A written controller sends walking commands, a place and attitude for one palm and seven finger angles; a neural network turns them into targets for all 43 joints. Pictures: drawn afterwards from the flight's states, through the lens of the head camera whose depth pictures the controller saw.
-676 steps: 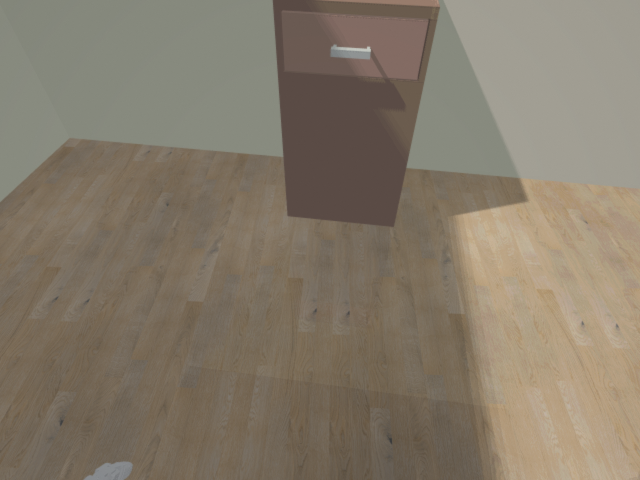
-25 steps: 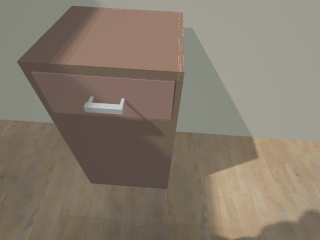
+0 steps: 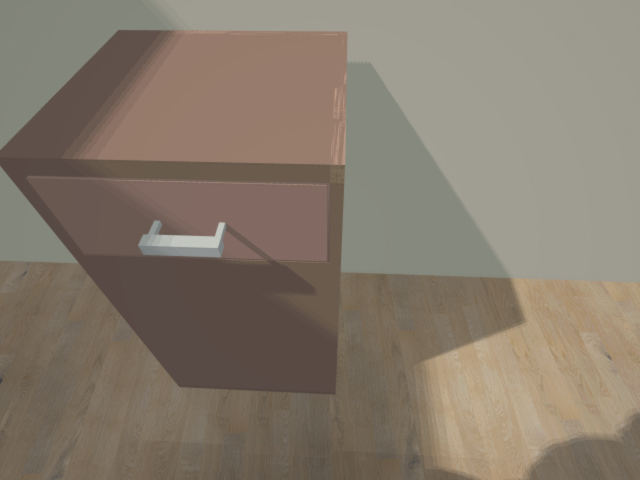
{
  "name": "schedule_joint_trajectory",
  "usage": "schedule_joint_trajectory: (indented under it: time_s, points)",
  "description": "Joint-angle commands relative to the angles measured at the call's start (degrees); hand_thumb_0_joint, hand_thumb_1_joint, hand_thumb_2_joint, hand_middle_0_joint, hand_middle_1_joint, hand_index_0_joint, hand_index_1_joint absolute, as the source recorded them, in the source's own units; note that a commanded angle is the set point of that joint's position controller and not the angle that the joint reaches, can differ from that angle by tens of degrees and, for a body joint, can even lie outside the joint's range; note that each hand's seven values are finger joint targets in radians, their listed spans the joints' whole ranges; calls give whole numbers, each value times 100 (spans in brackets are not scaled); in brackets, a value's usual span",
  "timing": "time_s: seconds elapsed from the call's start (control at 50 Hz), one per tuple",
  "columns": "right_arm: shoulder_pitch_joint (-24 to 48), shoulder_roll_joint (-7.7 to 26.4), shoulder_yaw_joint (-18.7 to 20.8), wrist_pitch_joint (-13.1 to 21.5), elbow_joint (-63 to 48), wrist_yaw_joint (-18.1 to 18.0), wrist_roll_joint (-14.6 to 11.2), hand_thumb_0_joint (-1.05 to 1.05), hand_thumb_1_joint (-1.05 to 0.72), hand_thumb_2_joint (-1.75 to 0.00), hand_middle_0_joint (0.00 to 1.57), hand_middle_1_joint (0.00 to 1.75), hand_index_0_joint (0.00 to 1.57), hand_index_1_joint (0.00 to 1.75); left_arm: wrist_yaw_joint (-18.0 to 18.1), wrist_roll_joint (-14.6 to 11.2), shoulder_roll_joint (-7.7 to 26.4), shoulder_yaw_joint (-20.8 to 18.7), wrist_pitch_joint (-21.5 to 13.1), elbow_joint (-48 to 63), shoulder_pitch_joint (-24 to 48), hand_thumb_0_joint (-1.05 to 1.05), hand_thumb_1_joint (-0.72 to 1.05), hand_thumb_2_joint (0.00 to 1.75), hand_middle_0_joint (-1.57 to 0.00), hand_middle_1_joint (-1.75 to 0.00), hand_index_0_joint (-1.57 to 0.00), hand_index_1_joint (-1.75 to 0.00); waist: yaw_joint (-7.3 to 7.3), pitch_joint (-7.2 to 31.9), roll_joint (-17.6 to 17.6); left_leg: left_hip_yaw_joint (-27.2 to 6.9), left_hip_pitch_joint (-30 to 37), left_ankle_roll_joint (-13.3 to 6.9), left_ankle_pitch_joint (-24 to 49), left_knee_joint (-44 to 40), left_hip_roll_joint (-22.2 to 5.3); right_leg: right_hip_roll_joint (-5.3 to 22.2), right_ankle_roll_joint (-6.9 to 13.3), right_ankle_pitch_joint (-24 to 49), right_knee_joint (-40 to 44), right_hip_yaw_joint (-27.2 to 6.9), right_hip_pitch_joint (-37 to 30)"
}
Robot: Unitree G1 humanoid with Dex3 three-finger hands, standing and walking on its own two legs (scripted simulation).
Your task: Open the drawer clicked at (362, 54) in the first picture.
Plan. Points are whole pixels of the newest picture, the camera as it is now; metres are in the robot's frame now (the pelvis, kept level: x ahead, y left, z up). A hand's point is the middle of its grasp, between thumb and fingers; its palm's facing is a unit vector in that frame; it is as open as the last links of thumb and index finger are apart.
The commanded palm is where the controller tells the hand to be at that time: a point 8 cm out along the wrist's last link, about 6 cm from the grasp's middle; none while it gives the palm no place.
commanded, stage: come to a stop and stand still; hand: left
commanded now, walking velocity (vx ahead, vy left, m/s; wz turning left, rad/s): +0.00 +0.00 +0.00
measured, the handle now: (185, 236) +0.46 +0.25 +0.01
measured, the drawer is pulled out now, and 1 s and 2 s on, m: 0.00 0.00 0.00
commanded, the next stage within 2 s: look again from close up in 1.06 s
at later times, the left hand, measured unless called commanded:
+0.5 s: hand out of the picture +0.00 +0.22 -0.17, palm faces +0.01 -0.98 -0.21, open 7.3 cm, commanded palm none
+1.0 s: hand out of the picture -0.09 +0.23 -0.16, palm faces -0.01 -0.98 -0.18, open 7.3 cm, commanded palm none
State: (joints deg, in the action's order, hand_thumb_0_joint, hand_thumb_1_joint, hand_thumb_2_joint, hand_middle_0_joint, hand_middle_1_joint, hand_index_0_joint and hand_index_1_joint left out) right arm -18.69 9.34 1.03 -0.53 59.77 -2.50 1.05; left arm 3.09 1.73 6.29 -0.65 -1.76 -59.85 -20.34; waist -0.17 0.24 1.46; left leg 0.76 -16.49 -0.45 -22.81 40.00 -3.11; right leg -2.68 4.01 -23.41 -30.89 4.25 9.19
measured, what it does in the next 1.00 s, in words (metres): shifts its weight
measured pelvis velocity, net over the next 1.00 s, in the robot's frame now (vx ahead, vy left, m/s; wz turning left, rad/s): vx -0.05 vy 0.07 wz -0.04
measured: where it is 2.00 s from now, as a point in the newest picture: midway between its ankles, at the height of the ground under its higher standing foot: outside the picture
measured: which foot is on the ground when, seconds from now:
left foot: down 0.00-1.00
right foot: down 0.00-1.00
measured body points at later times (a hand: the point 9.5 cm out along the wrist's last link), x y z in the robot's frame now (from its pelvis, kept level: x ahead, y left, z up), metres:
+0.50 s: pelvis -0.01 +0.04 +0.01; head -0.01 +0.05 +0.46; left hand +0.00 +0.27 -0.15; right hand +0.04 -0.19 -0.14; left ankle +0.00 +0.11 -0.73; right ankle -0.08 -0.07 -0.73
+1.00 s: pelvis -0.05 +0.07 +0.01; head -0.05 +0.07 +0.46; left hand -0.09 +0.28 -0.15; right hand -0.08 -0.15 -0.15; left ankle +0.00 +0.12 -0.73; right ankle -0.08 -0.07 -0.73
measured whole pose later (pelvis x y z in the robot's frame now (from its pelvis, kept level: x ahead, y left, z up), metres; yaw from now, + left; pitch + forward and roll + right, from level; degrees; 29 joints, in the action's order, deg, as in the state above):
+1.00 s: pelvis -0.05 +0.07 +0.01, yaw -3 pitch -2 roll +0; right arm -18.3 8.1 0.4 -0.5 65.5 -1.4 0.7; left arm 3.1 1.5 6.7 0.4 1.3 -63.3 -22.9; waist 0.0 -0.6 -0.5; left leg 8.3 -11.8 -6.1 -7.9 20.3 4.2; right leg 2.5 -1.9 -16.1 -25.4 -0.2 7.7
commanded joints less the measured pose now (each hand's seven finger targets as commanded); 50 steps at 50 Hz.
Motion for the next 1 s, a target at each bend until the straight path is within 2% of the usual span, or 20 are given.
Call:
schedule_joint_trajectory:
  time_s: [0.0,0.02,0.04,0.06,0.08,0.1,0.12,0.14,0.16,0.2,0.22,0.26,0.3,0.32,0.46,0.58,0.64,0.7,0.84,0.98]
  points:
    - [356,195,41,86,-563,-19,-63,0,-90,-90,20,30,20,30,92,-2,895,-106,-11,191,-802,0,90,90,-20,-30,-20,-30,-133,-139,-799,249,-906,-100,-32,129,192,1446,150,7231,276,-1097,-1078]
    - [268,218,53,68,-540,-16,-64,0,-90,-90,20,30,20,30,84,-11,879,-91,17,274,-594,0,90,90,-20,-30,-20,-30,0,-209,-675,288,-554,-109,234,-186,195,1328,195,6565,339,-952,-725]
    - [110,221,61,67,-494,-12,-52,0,-90,-90,20,30,20,30,76,-27,884,-79,41,369,-426,0,90,90,-20,-30,-20,-30,114,-199,-613,330,-164,-122,668,-581,239,1171,146,5993,295,-820,-477]
    - [-175,225,55,98,-389,1,-25,0,-90,-90,20,30,20,30,79,-34,835,-56,55,438,-279,0,90,90,-20,-30,-20,-30,270,-44,-458,345,394,-166,1619,-1040,247,1039,76,5475,43,-751,-281]
    - [-297,437,78,135,-327,-6,4,0,-90,-90,20,30,20,30,77,-74,784,-49,79,485,-328,0,90,90,-20,-30,-20,-30,274,-11,-206,39,899,-290,2982,-978,-46,830,-73,4515,-125,-667,148]
    - [-326,635,107,147,-323,-24,19,0,-90,-90,20,30,20,30,88,-92,670,-42,98,494,-492,0,90,90,-20,-30,-20,-30,207,128,146,-290,1348,-492,4089,-781,-458,669,-197,3405,-120,-562,535]
    - [-230,748,118,138,-339,-56,16,0,-90,-90,20,30,20,30,90,-100,613,-29,120,491,-561,0,90,90,-20,-30,-20,-30,144,45,563,-533,1381,-661,4697,-772,-720,551,-318,2423,23,-462,622]
    - [19,742,95,127,-363,-72,0,0,-90,-90,20,30,20,30,89,-100,619,-25,142,422,-615,0,90,90,-20,-30,-20,-30,29,-137,888,-602,1142,-711,4823,-870,-778,548,-378,1795,244,-446,517]
    - [223,687,54,121,-424,-65,-13,0,-90,-90,20,30,20,30,85,-94,647,-13,147,367,-706,0,90,90,-20,-30,-20,-30,-52,-304,798,-494,877,-642,4540,-881,-667,574,-383,1753,479,-537,390]
    - [422,601,36,102,-521,-36,-21,0,-90,-90,20,30,20,30,60,-82,721,-18,132,353,-641,0,90,90,-20,-30,-20,-30,-16,-489,112,-255,602,-375,3425,-884,-378,726,-282,2566,680,-735,317]
    - [421,592,25,102,-529,-30,-24,0,-90,-90,20,30,20,30,49,-82,741,-5,128,363,-583,0,90,90,-20,-30,-20,-30,20,-471,64,-215,612,-327,3158,-970,-322,781,-258,2804,678,-781,272]
    - [369,604,21,116,-485,-23,-15,0,-90,-90,20,30,20,30,47,-75,749,1,114,387,-537,0,90,90,-20,-30,-20,-30,54,-181,-151,-185,777,-323,3325,-1002,-308,803,-251,3227,581,-783,71]
    - [369,659,24,129,-442,-19,-10,0,-90,-90,20,30,20,30,45,-92,757,0,119,417,-502,0,90,90,-20,-30,-20,-30,39,-27,-189,-208,899,-327,3332,-1072,-329,817,-245,3080,579,-758,7]
    - [374,667,22,123,-419,-12,-12,0,-90,-90,20,30,20,30,45,-97,773,3,126,421,-464,0,90,90,-20,-30,-20,-30,27,-84,-286,-224,849,-330,3216,-1150,-336,820,-248,2909,613,-738,0]
    - [316,614,-10,140,-185,31,-21,0,-90,-90,20,30,20,30,46,-99,765,14,142,350,-429,0,90,90,-20,-30,-20,-30,-21,-175,-316,-291,769,-330,2740,-1551,-328,825,-260,2147,792,-753,-68]
    - [227,656,-63,146,15,59,-25,0,-90,-90,20,30,20,30,19,-107,753,37,181,211,-403,0,90,90,-20,-30,-20,-30,-50,-497,-189,-415,598,-318,1830,-2051,-359,821,-289,1268,972,-726,79]
    - [144,688,-62,126,100,65,-29,0,-90,-90,20,30,20,30,3,-100,729,50,204,111,-421,0,90,90,-20,-30,-20,-30,-43,-681,-72,-559,396,-293,989,-2404,-400,795,-297,959,1006,-691,148]
    - [77,712,-42,120,179,65,-34,0,-90,-90,20,30,20,30,-1,-83,677,63,221,18,-506,0,90,90,-20,-30,-20,-30,-63,-704,-25,-704,304,-287,397,-2709,-475,773,-326,860,937,-633,155]
    - [-95,673,20,106,308,42,-52,0,-90,-90,20,30,20,30,10,-61,535,64,242,-180,-707,0,90,90,-20,-30,-20,-30,-46,-589,77,-884,368,-220,-113,-3048,-590,712,-358,773,765,-541,282]
    - [-127,583,65,77,386,44,-60,0,-90,-90,20,30,20,30,29,-34,388,64,234,-336,-930,0,90,90,-20,-30,-20,-30,-48,-637,-165,-874,273,-198,-312,-3124,-601,695,-368,766,796,-544,379]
